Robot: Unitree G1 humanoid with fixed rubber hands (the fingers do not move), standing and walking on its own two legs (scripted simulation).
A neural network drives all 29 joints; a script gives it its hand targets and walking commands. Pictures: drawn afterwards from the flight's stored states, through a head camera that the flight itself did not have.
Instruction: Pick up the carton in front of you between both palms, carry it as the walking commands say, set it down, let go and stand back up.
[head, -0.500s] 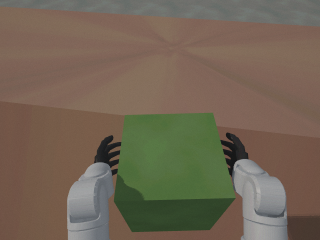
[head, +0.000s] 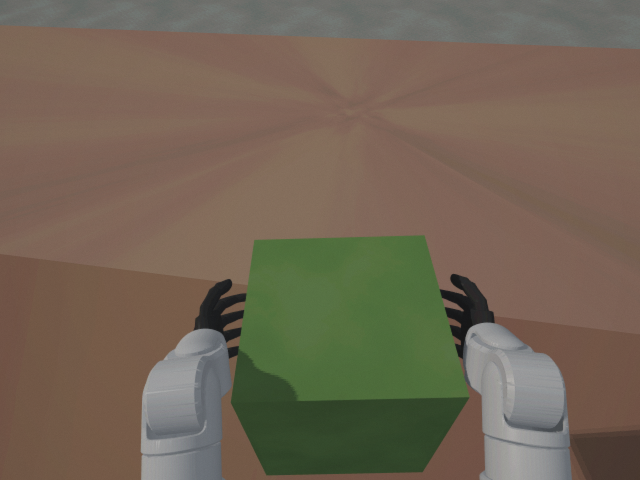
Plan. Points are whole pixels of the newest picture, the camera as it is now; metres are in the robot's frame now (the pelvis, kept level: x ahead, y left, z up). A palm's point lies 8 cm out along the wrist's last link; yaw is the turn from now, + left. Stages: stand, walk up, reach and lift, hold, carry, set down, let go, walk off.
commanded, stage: carry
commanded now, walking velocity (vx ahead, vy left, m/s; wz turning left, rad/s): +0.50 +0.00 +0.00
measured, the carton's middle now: (341, 360) +0.27 +0.00 -0.01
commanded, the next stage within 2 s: none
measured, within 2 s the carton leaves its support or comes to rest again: neither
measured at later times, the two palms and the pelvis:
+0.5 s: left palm (241, 144) +0.62 +0.16 +0.08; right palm (419, 144) +0.60 -0.14 +0.09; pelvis +0.34 +0.03 +0.00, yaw -4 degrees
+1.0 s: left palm (275, 49) +0.97 +0.13 +0.10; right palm (408, 48) +0.96 -0.17 +0.09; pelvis +0.68 -0.02 -0.01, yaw -1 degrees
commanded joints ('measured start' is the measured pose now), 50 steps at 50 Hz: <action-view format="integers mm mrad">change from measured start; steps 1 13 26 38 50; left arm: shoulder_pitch -448 -375 -483 -420 -624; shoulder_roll -990 -865 -863 -907 -777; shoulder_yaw -728 -707 -697 -724 -674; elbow -117 -176 -154 -180 -68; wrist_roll -438 -442 -415 -393 -443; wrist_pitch -20 -14 48 3 44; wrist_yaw -267 -288 -263 -228 -240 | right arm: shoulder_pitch -453 -390 -450 -413 -682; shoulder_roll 946 905 902 875 788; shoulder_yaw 747 771 720 727 730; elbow -92 -151 -86 -152 -63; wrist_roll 407 373 409 421 420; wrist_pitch -20 -41 24 2 42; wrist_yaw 270 219 251 268 229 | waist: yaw -6 0 -46 -37 39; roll -51 -163 117 111 -273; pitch -328 -177 -376 -209 -383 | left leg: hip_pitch -415 -469 439 323 -473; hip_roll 46 14 324 167 -64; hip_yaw -63 122 -385 57 -49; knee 176 -391 -801 -868 345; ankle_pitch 108 355 431 601 -52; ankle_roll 33 -16 220 120 25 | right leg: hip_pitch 554 564 -209 -212 714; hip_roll -350 -228 -56 -72 -378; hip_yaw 552 179 281 114 719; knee -325 -368 810 145 -240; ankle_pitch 66 319 -258 65 69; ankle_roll -55 -5 86 124 -152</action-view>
